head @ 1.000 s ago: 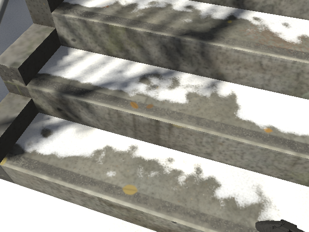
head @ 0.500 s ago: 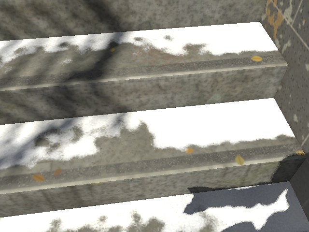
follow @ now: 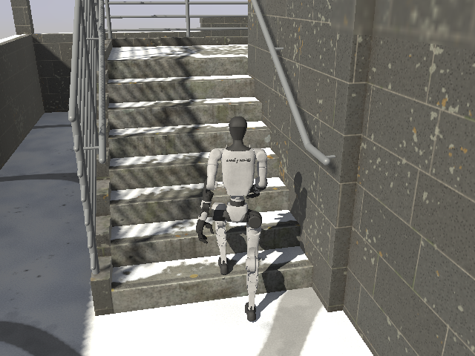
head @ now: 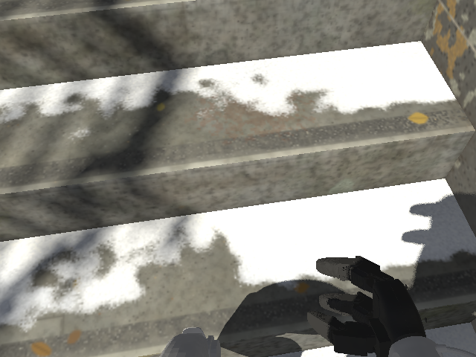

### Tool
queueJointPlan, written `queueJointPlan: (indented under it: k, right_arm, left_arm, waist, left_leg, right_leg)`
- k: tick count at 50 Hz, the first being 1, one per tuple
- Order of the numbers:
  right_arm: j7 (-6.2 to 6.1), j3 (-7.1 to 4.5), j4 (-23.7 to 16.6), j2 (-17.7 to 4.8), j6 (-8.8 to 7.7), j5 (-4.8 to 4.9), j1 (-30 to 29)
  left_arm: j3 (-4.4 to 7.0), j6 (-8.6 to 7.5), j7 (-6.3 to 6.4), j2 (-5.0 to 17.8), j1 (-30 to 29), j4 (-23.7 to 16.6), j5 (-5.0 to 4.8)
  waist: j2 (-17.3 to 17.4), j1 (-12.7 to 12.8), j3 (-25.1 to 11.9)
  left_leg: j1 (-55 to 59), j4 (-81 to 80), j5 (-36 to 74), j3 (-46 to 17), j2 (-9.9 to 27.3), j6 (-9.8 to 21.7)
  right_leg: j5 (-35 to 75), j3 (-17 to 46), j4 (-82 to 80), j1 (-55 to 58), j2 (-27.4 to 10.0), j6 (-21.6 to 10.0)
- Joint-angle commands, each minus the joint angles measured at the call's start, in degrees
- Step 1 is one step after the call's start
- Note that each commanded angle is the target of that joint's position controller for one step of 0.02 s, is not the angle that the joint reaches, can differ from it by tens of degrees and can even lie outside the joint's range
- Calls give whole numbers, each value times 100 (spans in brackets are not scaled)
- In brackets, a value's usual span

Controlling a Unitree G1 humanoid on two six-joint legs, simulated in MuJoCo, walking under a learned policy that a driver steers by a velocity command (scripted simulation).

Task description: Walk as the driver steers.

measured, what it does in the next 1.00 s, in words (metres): climbs: left foot 0.18 m higher, then right foot 0.18 m higher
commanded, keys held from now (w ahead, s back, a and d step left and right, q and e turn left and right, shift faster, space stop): w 0.44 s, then w+q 0.56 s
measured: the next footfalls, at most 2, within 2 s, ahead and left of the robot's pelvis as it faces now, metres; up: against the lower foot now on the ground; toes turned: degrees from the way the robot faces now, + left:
left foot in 0.02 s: +0.17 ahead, +0.10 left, +0.18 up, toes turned +4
right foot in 0.52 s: +0.51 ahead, -0.10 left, +0.35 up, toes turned -5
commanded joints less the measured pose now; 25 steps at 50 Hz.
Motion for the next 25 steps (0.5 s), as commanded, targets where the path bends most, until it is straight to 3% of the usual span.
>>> queueJointPlan:
  k: [1,2,3,4,5,6,7,8,9,10,11,13,14,15,16,17,18,19,20,21,22,23,24,25]
  right_arm:
    - [-10,-591,480,-1156,-25,24,2354]
    - [-49,-835,894,-1743,-89,-98,3020]
    - [-173,-1045,1193,-2307,78,-47,3167]
    - [-170,-991,1253,-1903,64,46,2314]
    - [-110,-898,1458,-1393,19,79,1747]
    - [-67,-826,1754,-996,-107,26,1653]
    - [-13,-710,2086,-536,-223,-17,1833]
    - [37,-626,2339,-221,-328,-88,1866]
    - [113,-637,2555,-261,-467,-67,2084]
    - [163,-669,2758,-417,-587,48,2173]
    - [190,-720,2743,-670,-655,80,2101]
    - [141,-726,2704,-843,-726,97,2058]
    - [101,-717,2881,-927,-798,90,2600]
    - [66,-753,2936,-1079,-830,114,2831]
    - [77,-793,3012,-1207,-878,73,3162]
    - [100,-812,2868,-1309,-904,18,3165]
    - [63,-809,2940,-1272,-891,-4,3456]
    - [38,-804,2979,-1180,-846,-30,3855]
    - [-11,-782,3091,-1119,-796,-13,4181]
    - [-97,-758,3190,-989,-697,49,4393]
    - [-188,-707,3171,-985,-660,48,4391]
    - [-240,-703,3037,-1013,-613,265,4030]
    - [-211,-649,2891,-989,-588,412,3706]
    - [-133,-767,2676,-1606,-700,295,3714]
  left_arm:
    - [453,-281,-178,1717,-494,-705,-33]
    - [375,-380,-367,1150,-428,-1012,-100]
    - [381,-411,-578,753,-471,-1240,202]
    - [327,-361,-614,272,-393,-1333,492]
    - [237,-241,-529,-2,-812,-1616,512]
    - [137,-194,-386,-241,-1146,-1911,527]
    - [79,-105,-277,-444,-1124,-2045,487]
    - [18,5,-210,-552,-1021,-2071,390]
    - [-24,108,-129,-624,-1224,-2241,264]
    - [-54,149,-65,-675,-1301,-2388,275]
    - [-9,188,-48,-427,-1433,-2433,236]
    - [64,189,-86,-147,-1627,-2473,232]
    - [55,185,-32,-280,-1796,-2413,189]
    - [24,166,3,-366,-1913,-2543,212]
    - [-10,136,27,-501,-2467,-2715,275]
    - [-34,79,10,-497,-2918,-2996,283]
    - [-98,67,-20,-556,-3597,-3255,300]
    - [-178,58,-34,-709,-4002,-3474,260]
    - [-285,39,-136,-759,-4484,-3729,211]
    - [-308,90,-199,-729,-4770,-3931,229]
    - [-334,133,-212,-740,-4667,-3951,203]
    - [-471,185,-293,-879,-4234,-3835,124]
    - [-412,229,-300,-705,-3853,-3415,21]
    - [-227,232,-285,-425,-2877,-3113,-44]
  waist:
    - [-917,-1535,-2483]
    - [597,-1477,-2502]
    - [2018,-1361,-2635]
    - [1204,-761,-1764]
    - [420,-415,-672]
    - [-176,-238,62]
    - [-42,-59,205]
    - [49,138,297]
    - [332,116,401]
    - [542,233,517]
    - [482,219,529]
    - [139,219,300]
    - [554,-6,76]
    - [538,-1,88]
    - [675,-267,59]
    - [596,-268,138]
    - [574,-500,199]
    - [463,-632,365]
    - [503,-803,310]
    - [511,-903,325]
    - [720,-814,85]
    - [590,-571,-245]
    - [332,-376,-664]
    - [711,-39,-1430]
  left_leg:
    - [4689,-2203,-107,-329,-712,333]
    - [5964,-3749,-337,-3184,740,1040]
    - [6071,-6380,-209,-6662,1652,1405]
    - [5113,-6332,-845,-6508,1715,1309]
    - [4025,-6099,-1761,-5544,1591,1112]
    - [3322,-5902,-1390,-4465,1454,843]
    - [3121,-5873,-769,-3783,1231,642]
    - [3056,-5891,-283,-2973,1024,355]
    - [3166,-6004,310,-2424,904,237]
    - [3289,-5972,797,-1879,737,112]
    - [3129,-6310,1255,-1498,581,204]
    - [3013,-6558,2037,-1074,478,310]
    - [3779,-6671,2771,-1410,720,652]
    - [4336,-6727,2675,-1476,820,675]
    - [5125,-6820,2639,-1722,1020,799]
    - [5558,-6946,2511,-1662,1111,719]
    - [5946,-7027,2461,-1658,1135,653]
    - [6273,-7145,2373,-1653,1147,566]
    - [6436,-7536,2316,-1527,1028,523]
    - [6464,-7787,2693,-1494,1019,526]
    - [6622,-8044,2936,-1344,1031,599]
    - [5778,-8603,4231,-904,914,715]
    - [5165,-8202,6628,-626,599,760]
    - [5224,-7214,9396,-772,965,908]
  right_leg:
    - [9675,-55,3454,-353,-1180,-522]
    - [5833,114,5576,-2438,-372,-187]
    - [310,572,7922,-3733,901,-79]
    - [204,1200,9579,-4525,597,-146]
    - [385,661,10090,-4984,294,-179]
    - [277,578,10177,-5446,177,-260]
    - [-49,571,10829,-5761,251,-295]
    - [-235,734,10892,-6000,249,-336]
    - [-258,788,11230,-6376,324,-346]
    - [-192,864,10885,-6704,195,-352]
    - [-84,498,10307,-6540,251,-267]
    - [500,-51,9488,-5999,191,-46]
    - [207,-420,10714,-6596,235,-4]
    - [-79,-307,10870,-7143,-30,-17]
    - [-667,-371,11807,-8058,7,-127]
    - [-1093,-309,11547,-8474,-162,-229]
    - [-1503,-457,11525,-8920,-262,-295]
    - [-1770,-506,11083,-9371,-413,-341]
    - [-1990,-856,10268,-9229,-492,-306]
    - [-2048,-788,9876,-8986,-630,-343]
    - [-2020,-850,9459,-8595,-665,-319]
    - [-1717,-1129,7570,-6432,-678,-438]
    - [-1306,-1501,6668,-4550,-286,-434]
    - [-2030,-1678,6450,-3150,223,-356]
Keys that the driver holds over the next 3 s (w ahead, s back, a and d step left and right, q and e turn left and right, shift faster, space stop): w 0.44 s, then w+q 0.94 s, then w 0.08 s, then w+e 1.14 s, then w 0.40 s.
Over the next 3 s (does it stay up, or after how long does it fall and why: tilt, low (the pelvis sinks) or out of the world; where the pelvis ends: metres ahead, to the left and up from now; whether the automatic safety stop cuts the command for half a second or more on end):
stays up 1.76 0.29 1.06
